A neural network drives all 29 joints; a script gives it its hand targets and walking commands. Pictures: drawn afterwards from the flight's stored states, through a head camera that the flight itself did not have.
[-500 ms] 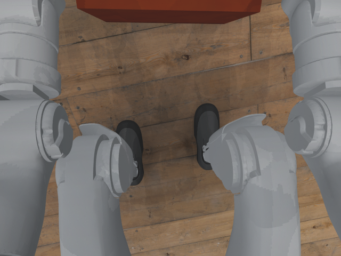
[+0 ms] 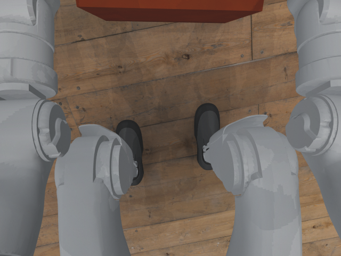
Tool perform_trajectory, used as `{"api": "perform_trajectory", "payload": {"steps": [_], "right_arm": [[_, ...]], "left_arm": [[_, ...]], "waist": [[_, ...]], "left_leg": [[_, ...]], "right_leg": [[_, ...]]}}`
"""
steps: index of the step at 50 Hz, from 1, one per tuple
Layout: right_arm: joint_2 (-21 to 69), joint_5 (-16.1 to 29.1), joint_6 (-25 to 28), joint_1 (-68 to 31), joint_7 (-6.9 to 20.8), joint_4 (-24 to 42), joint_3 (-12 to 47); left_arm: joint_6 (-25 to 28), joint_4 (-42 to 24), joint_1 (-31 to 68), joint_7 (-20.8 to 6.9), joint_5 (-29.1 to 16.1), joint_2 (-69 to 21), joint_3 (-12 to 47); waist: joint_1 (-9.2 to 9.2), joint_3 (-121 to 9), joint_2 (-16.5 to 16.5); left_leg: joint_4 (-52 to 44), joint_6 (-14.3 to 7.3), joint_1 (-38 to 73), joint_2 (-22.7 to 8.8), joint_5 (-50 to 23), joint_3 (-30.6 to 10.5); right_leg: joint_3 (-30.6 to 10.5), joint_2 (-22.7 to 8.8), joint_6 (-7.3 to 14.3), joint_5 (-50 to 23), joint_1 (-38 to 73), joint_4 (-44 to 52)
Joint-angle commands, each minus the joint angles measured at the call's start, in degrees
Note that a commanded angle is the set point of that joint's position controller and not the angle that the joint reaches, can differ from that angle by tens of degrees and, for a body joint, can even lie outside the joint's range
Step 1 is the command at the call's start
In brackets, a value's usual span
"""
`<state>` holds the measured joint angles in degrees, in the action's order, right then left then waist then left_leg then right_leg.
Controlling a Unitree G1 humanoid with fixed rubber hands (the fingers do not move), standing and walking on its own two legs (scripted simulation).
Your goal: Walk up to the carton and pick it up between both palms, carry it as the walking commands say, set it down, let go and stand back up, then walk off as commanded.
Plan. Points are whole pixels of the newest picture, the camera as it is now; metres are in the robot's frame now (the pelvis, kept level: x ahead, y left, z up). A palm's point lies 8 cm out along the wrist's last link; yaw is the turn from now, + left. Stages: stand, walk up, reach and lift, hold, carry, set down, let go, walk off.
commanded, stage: set down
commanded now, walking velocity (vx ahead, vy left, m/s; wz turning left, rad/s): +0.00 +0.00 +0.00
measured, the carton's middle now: out of the picture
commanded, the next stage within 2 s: none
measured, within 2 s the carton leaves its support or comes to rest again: neither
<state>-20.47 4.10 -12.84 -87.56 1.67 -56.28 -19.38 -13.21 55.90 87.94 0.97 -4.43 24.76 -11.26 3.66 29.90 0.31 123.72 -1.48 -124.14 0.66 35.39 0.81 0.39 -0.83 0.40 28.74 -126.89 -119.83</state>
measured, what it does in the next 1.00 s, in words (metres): stands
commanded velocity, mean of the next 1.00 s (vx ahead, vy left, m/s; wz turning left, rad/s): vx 0.00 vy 0.00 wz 0.00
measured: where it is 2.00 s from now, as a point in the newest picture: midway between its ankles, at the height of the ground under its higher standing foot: (169, 155)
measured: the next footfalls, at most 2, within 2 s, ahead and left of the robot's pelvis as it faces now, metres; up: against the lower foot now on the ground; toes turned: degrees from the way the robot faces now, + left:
none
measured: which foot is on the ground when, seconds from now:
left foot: down 0.00-1.00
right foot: down 0.00-1.00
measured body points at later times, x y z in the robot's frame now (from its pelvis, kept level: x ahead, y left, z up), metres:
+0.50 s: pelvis +0.00 +0.00 +0.00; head +0.40 +0.00 +0.19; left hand +0.58 +0.17 -0.22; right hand +0.55 -0.22 -0.21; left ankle +0.10 +0.11 -0.36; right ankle +0.13 -0.12 -0.36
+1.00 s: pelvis +0.01 +0.00 -0.01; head +0.41 -0.01 +0.18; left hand +0.58 +0.16 -0.24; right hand +0.56 -0.22 -0.23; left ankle +0.10 +0.11 -0.36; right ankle +0.13 -0.12 -0.36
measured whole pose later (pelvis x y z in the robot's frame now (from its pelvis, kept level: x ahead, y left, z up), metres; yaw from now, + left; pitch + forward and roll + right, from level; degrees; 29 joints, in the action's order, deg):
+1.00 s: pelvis +0.01 +0.00 -0.01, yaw +0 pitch +37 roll +0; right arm -20.7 4.1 -5.8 -89.2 -3.3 -64.4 -15.9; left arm -8.7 61.0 88.9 2.8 -5.9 24.7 -9.3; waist 3.6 30.0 0.3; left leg 126.0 -1.0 -125.3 0.9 37.5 0.7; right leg 0.4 -0.8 0.4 30.8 -128.4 -122.5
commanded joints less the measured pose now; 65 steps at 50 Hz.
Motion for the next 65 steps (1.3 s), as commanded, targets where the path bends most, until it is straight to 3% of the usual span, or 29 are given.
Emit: {"api": "perform_trajectory", "payload": {"steps": [1,2,3,5,6,7,9,13,14,15,16,18,21,26,28,34,39,42,48,51,52,53,56,58,59,61,62,63,65], "right_arm": [[40.5,0.9,-1.4,-20.2,11.5,-0.5,12.9],[40.8,1.4,-1.1,-20.7,11.9,0.8,12.8],[38.6,0.9,-1.1,-22.3,11.7,0.6,12.4],[39.8,1.1,-1.5,-20.4,11.8,-0.8,12.2],[38.2,-0.6,-1.3,-18.8,11.7,-2.0,10.6],[39.5,0.4,-1.5,-18.7,11.9,-1.8,12.1],[38.7,0.8,-1.5,-20.9,12.0,0.5,12.9],[37.0,-0.7,-1.4,-20.0,11.7,-2.2,11.5],[36.9,-0.2,-1.5,-20.6,12.0,-1.9,10.8],[35.5,-0.6,-1.5,-20.9,11.7,-0.5,10.9],[36.3,-1.1,-1.7,-17.7,12.0,-4.0,10.0],[35.6,-1.1,-1.8,-19.6,11.6,-2.6,10.3],[35.1,-1.7,-1.7,-18.6,11.7,-2.7,9.3],[32.9,-2.6,-1.0,-18.3,11.3,-2.5,9.1],[29.6,-2.0,-0.4,-19.8,10.3,-0.9,8.7],[19.6,-4.2,1.1,-15.0,7.2,-4.9,4.6],[5.6,-4.1,4.9,-13.1,1.9,-4.8,2.7],[-7.9,-1.4,7.3,-12.1,-2.4,-5.3,1.9],[-10.9,4.7,10.3,-20.1,-6.5,-0.8,5.3],[-12.7,5.8,10.3,-15.8,-7.2,-5.7,5.2],[-10.4,6.1,9.9,-14.5,-7.0,-7.5,6.6],[-12.1,4.7,9.7,-13.0,-6.9,-10.4,4.7],[-14.7,4.2,10.7,-15.3,-7.3,-4.3,2.2],[-15.5,5.8,10.7,-17.4,-7.1,-3.3,4.3],[-15.5,6.6,10.6,-19.0,-7.0,-4.2,5.3],[-16.8,6.9,10.3,-17.5,-7.1,-6.0,4.4],[-17.4,5.6,10.3,-15.4,-6.9,-6.4,3.3],[-17.9,5.6,10.4,-14.5,-6.8,-6.2,3.9],[-17.9,6.4,10.0,-17.5,-7.0,-1.7,4.8]], "left_arm": [[-0.6,3.3,22.9,-14.8,-0.5,-43.9,11.0],[-0.2,0.9,24.1,-14.9,-0.3,-44.0,11.1],[-0.4,2.1,24.3,-14.9,-0.9,-44.8,11.3],[-0.5,1.3,24.1,-14.6,-0.6,-43.6,11.6],[-0.6,1.8,25.0,-15.0,-1.0,-44.7,11.5],[-0.5,1.0,24.0,-14.8,-0.3,-43.1,11.3],[-0.7,2.4,23.3,-15.0,0.0,-42.6,9.8],[-0.7,2.7,23.5,-15.3,0.2,-44.2,10.6],[-1.0,3.5,23.6,-15.1,1.7,-42.9,9.5],[-1.4,4.3,20.8,-14.9,1.7,-43.0,8.2],[-1.4,4.8,22.4,-15.2,1.4,-43.2,9.6],[-1.5,5.9,22.0,-15.0,1.7,-42.0,8.5],[-1.5,4.5,21.8,-15.2,2.7,-41.7,8.8],[-1.1,4.5,22.0,-14.6,2.1,-40.3,8.1],[-0.8,3.4,23.0,-13.9,1.1,-37.5,8.8],[0.4,6.9,18.2,-10.9,4.6,-27.1,4.5],[3.4,3.7,19.5,-6.3,1.9,-12.5,4.5],[5.2,3.9,18.5,-1.7,-0.1,1.3,5.0],[7.9,4.8,24.4,2.8,-4.5,7.2,7.4],[8.6,6.2,23.5,3.8,-4.9,9.2,7.4],[8.7,7.3,21.3,3.7,-3.3,10.2,6.3],[8.6,9.1,20.6,3.7,-3.8,11.1,5.8],[9.1,4.8,21.7,3.7,-4.2,11.6,6.3],[8.6,6.8,21.8,3.6,-4.1,11.6,5.9],[8.3,7.3,23.3,3.8,-4.5,12.1,5.7],[8.6,5.5,23.5,4.2,-4.3,14.9,4.3],[8.1,6.1,23.1,3.6,-5.0,13.5,5.6],[8.4,5.5,21.8,3.5,-3.4,13.4,5.6],[8.1,3.2,22.7,3.7,-5.5,15.9,6.1]], "waist": [[0.07,-50.4,-2.9],[-0.67,-51.6,-3.3],[1.51,-51.0,-3.5],[0.48,-49.6,-4.0],[2.87,-48.8,-3.5],[-0.09,-49.6,-3.6],[-0.36,-48.0,-2.1],[1.45,-46.8,-4.3],[-0.36,-45.7,-5.7],[0.45,-46.2,-2.0],[1.31,-46.0,-4.0],[1.02,-44.8,-1.1],[0.05,-44.4,-5.0],[1.10,-45.1,-3.7],[1.66,-47.7,-1.5],[0.04,-47.0,-3.8],[2.23,-51.4,-2.1],[1.54,-56.8,-4.5],[2.65,-70.3,-1.6],[3.43,-72.0,-3.1],[0.86,-69.4,-3.1],[3.25,-67.0,-2.2],[4.35,-72.7,-3.7],[1.30,-71.1,-3.8],[2.59,-72.3,-0.7],[1.54,-71.7,-2.8],[3.68,-70.7,-2.9],[2.64,-72.8,-4.5],[2.90,-77.2,-0.7]], "left_leg": [[-7.4,-0.4,13.1,3.5,-6.2,-1.0],[-7.2,-0.4,13.0,3.8,-5.9,-0.6],[-7.1,-0.6,13.5,3.8,-5.9,-1.5],[-7.4,-0.5,14.4,3.6,-4.9,-1.2],[-7.0,-0.4,12.6,3.4,-3.7,-1.5],[-7.2,-0.2,12.9,3.6,-4.7,-0.6],[-6.1,-0.3,12.5,3.3,-5.9,-1.1],[-6.5,0.5,12.3,3.6,-3.5,-0.2],[-6.5,0.3,11.8,3.5,-3.0,-0.1],[-7.1,-0.8,12.2,3.4,-3.5,-1.4],[-7.5,0.3,10.8,3.5,-2.0,-0.6],[-6.8,-0.8,10.7,3.5,-2.3,-0.9],[-7.0,0.0,12.6,3.1,-3.0,-0.7],[-6.8,0.3,12.9,3.2,-2.1,-0.2],[-7.1,-0.5,13.0,3.1,-3.6,-1.8],[-6.4,0.8,15.5,2.6,-3.7,-0.3],[-6.0,1.4,15.9,2.2,-8.7,-1.1],[-5.3,2.2,20.6,1.8,-12.2,-1.3],[-2.9,2.8,21.9,1.4,-18.8,-1.6],[-2.7,3.4,21.1,1.2,-19.0,-1.2],[-3.2,3.7,17.0,1.6,-17.5,-0.4],[-3.5,3.2,15.1,1.3,-15.0,-1.1],[-3.5,3.2,19.2,0.9,-19.5,-2.7],[-3.3,3.3,19.0,1.2,-18.7,-1.3],[-3.6,3.1,16.9,1.0,-16.3,-1.2],[-3.2,2.7,18.0,1.1,-16.5,-1.3],[-4.3,2.5,17.9,0.7,-16.3,-2.3],[-3.3,3.4,18.8,0.8,-16.8,-0.9],[-3.4,2.7,21.1,0.8,-18.1,-1.7]], "right_leg": [[-0.5,3.1,0.4,-8.5,28.1,3.0],[-0.7,3.2,0.7,-8.4,27.0,2.6],[0.5,3.0,0.4,-7.6,25.5,2.4],[0.4,2.9,0.2,-7.4,27.0,2.2],[0.4,2.8,0.9,-6.4,24.9,2.2],[-0.2,2.8,0.5,-6.9,26.5,2.3],[-0.9,3.3,0.5,-6.8,25.8,2.8],[-0.8,2.7,0.8,-5.8,26.4,3.1],[-0.8,3.3,1.0,-5.1,24.9,2.9],[0.5,2.9,0.0,-5.4,25.7,2.4],[-0.1,2.9,0.9,-5.0,26.1,3.0],[0.7,2.5,0.0,-5.4,26.3,2.3],[-0.1,3.0,0.4,-4.6,24.2,2.4],[-0.3,2.8,0.3,-4.1,26.3,3.1],[1.5,2.1,-0.6,-6.6,28.3,1.2],[0.5,2.0,-1.1,-5.5,27.7,1.8],[0.8,2.1,-1.5,-11.8,32.8,0.8],[1.0,1.8,-1.4,-13.9,32.5,-0.3],[0.6,1.4,-1.7,-25.6,40.6,-3.1],[0.2,1.2,-1.0,-28.7,44.1,-3.9],[-1.4,1.5,-0.8,-27.7,44.3,-3.1],[-0.5,1.5,-0.9,-24.9,41.7,-3.4],[0.4,0.7,-1.2,-27.4,39.9,-4.3],[-0.5,0.8,-1.2,-25.2,39.4,-3.4],[-1.2,0.7,-0.9,-25.1,42.4,-2.7],[-0.3,0.6,-1.2,-24.2,39.6,-3.9],[0.6,0.1,-1.1,-23.7,37.8,-4.3],[-1.0,0.6,-0.4,-24.4,40.1,-3.2],[-0.1,0.2,-1.4,-26.4,43.0,-3.4]]}}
